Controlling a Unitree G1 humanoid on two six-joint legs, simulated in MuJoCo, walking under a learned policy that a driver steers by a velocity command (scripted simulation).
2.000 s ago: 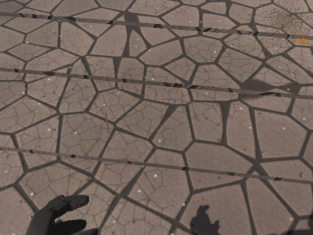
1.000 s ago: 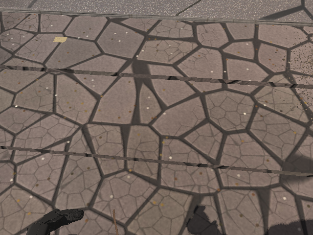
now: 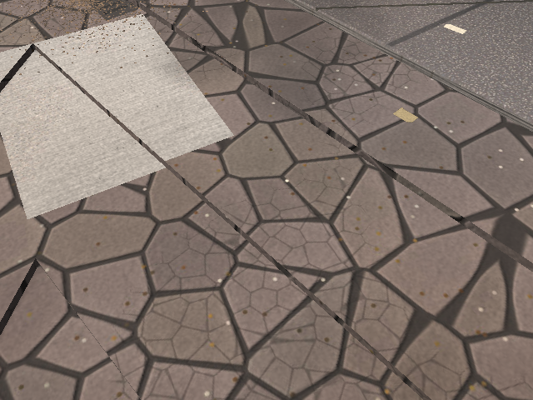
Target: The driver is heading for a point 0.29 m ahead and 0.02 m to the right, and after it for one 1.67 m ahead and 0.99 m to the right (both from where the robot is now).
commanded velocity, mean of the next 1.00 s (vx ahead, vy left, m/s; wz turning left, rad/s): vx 0.22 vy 0.00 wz -0.11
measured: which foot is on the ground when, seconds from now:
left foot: up 0.00-0.20, down 0.22-0.62, up 0.64-1.00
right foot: down 0.00-0.20, up 0.22-0.60, down 0.62-1.00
